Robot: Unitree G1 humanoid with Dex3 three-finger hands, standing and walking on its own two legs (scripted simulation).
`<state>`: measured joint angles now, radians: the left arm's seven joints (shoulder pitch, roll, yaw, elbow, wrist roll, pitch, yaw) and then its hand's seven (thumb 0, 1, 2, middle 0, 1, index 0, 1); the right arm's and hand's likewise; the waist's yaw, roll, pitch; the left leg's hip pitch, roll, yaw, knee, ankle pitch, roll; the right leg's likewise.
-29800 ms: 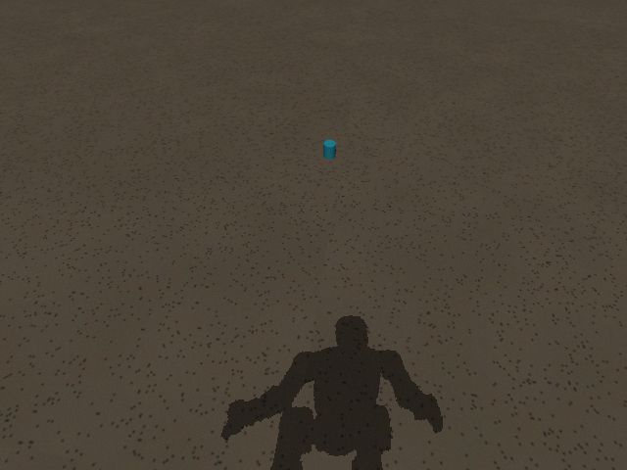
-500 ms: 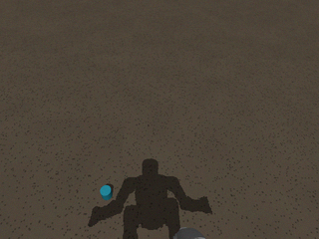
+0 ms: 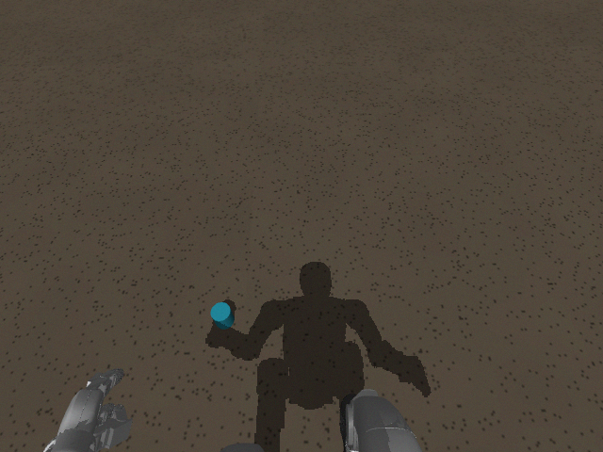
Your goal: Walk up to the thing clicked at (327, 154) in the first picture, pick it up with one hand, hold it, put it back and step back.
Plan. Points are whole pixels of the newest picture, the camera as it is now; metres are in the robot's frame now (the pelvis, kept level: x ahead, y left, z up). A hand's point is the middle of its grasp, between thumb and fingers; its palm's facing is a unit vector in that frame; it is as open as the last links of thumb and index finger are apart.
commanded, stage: walk up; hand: left
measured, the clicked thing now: (222, 315) +0.56 +0.27 -0.70
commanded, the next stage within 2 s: none
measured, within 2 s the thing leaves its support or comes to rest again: neither
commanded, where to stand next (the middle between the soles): +0.16 +0.05 m, yaw -3 degrees
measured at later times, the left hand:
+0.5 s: hand out of the picture +0.02 +0.25 -0.09, palm faces -0.09 -0.90 -0.43, open 7.4 cm
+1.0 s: hand (122, 447) +0.15 +0.26 -0.12, palm faces -0.17 -0.93 -0.33, open 7.4 cm
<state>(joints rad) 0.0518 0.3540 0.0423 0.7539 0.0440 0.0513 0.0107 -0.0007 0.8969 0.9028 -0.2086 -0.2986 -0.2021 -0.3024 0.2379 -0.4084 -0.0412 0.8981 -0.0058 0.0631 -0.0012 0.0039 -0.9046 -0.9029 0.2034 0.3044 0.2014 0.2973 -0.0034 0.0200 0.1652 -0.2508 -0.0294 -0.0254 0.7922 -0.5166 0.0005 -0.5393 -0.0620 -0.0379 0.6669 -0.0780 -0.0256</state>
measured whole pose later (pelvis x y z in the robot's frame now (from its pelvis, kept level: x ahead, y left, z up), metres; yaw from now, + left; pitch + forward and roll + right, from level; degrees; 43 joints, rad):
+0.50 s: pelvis -0.01 -0.03 +0.03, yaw -7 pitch -4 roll +0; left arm 0.39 0.38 0.05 0.93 0.02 -0.07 -0.03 0.00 0.90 0.90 -0.21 -0.30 -0.20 -0.30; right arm 0.29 -0.44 -0.07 0.87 -0.02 0.04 0.05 0.01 -0.90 -0.90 0.20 0.30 0.20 0.30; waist 0.04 0.08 0.05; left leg -0.36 0.00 -0.07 0.98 -0.46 0.04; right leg -0.12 0.02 -0.01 0.51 -0.32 -0.03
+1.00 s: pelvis +0.07 +0.00 +0.03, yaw -7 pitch -4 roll +0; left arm 0.33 0.40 0.03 0.86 0.01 -0.04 -0.03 0.00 0.90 0.90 -0.21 -0.30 -0.20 -0.30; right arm 0.25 -0.36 -0.05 0.82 -0.02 -0.03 0.06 0.01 -0.90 -0.90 0.21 0.30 0.20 0.30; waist -0.01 -0.04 0.11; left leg -0.31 0.01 0.04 0.55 -0.18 0.04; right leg -0.39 -0.02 0.04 1.02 -0.45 -0.04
